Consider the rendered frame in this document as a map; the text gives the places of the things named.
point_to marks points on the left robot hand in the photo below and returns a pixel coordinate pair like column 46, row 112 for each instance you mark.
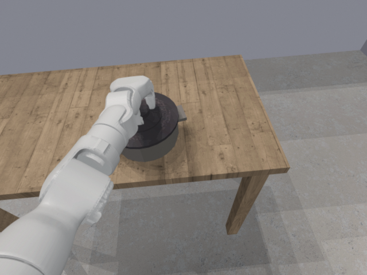
column 145, row 88

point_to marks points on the knob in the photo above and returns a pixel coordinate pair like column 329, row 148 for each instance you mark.
column 144, row 110

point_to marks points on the left robot upper arm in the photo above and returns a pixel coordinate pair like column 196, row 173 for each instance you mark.
column 40, row 242

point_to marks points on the pot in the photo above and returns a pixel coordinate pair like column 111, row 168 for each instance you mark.
column 159, row 150

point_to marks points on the left robot forearm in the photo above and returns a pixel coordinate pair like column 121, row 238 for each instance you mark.
column 101, row 147

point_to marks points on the lid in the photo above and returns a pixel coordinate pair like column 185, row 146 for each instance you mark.
column 158, row 125

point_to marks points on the table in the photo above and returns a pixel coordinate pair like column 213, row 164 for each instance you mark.
column 227, row 134

